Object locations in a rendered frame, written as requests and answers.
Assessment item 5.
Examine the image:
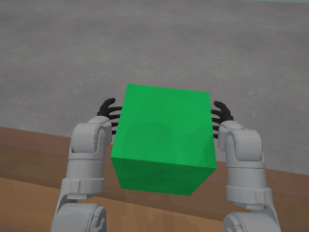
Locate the robot left hand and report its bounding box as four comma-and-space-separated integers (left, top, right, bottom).
97, 98, 122, 135

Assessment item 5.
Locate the robot left forearm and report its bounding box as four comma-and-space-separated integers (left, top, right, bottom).
50, 115, 113, 232

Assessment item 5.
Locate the robot right forearm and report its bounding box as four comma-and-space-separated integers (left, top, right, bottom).
217, 120, 282, 232

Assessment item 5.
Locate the robot right upper arm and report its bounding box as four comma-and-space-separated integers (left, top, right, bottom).
222, 212, 281, 232

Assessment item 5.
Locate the robot right hand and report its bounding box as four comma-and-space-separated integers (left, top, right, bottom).
211, 101, 234, 139

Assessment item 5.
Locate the carton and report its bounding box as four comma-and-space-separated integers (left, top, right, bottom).
110, 84, 217, 196

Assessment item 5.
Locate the robot left upper arm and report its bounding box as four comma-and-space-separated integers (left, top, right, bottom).
51, 203, 107, 232

